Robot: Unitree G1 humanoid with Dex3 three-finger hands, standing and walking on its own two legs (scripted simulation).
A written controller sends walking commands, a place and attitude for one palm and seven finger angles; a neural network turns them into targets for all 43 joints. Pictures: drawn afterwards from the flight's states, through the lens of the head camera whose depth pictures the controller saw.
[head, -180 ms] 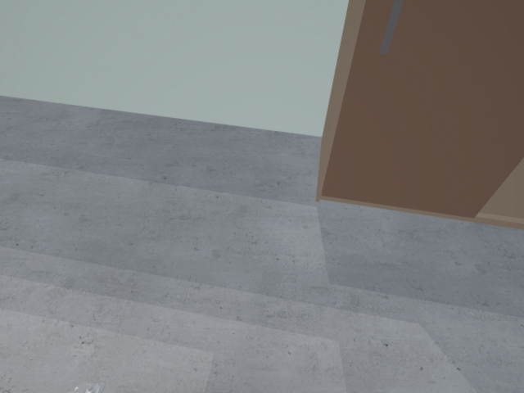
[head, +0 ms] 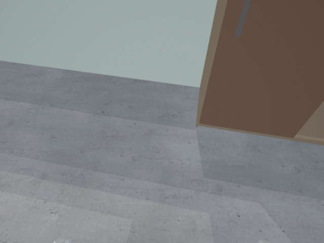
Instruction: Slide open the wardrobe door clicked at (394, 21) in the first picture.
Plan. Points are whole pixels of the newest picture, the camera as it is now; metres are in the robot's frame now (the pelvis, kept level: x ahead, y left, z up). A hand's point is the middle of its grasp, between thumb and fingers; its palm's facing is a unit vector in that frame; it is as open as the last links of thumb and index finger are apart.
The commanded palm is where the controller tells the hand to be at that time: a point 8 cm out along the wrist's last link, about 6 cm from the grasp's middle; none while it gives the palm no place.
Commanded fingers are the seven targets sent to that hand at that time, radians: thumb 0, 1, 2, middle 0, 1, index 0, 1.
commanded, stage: stand and wait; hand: left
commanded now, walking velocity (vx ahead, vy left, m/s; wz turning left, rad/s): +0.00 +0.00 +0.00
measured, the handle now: (241, 17) +1.13 -0.34 +0.13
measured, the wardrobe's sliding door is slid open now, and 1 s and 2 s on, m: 0.00 0.00 0.00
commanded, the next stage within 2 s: look at it before walking up in 0.64 s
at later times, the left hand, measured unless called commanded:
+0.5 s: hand out of the picture +0.06 +0.24 -0.15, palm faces -0.03 -0.94 -0.34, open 7.4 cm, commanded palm none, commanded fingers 0.00 0.90 0.90 -0.20 -0.30 -0.20 -0.30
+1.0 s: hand out of the picture +0.06 +0.23 -0.15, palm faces -0.04 -0.94 -0.33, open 7.4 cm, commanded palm none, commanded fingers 0.00 0.90 0.90 -0.20 -0.30 -0.20 -0.30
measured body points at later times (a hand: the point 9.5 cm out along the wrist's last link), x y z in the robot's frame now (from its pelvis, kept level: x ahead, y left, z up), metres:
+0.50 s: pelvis -0.01 -0.01 +0.00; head -0.01 -0.01 +0.45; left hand +0.06 +0.29 -0.13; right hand +0.06 -0.31 -0.13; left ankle -0.01 +0.11 -0.74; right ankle -0.01 -0.14 -0.74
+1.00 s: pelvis -0.01 -0.02 +0.01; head -0.01 -0.01 +0.46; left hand +0.06 +0.28 -0.13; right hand +0.06 -0.31 -0.13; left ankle -0.01 +0.11 -0.74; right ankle -0.01 -0.14 -0.74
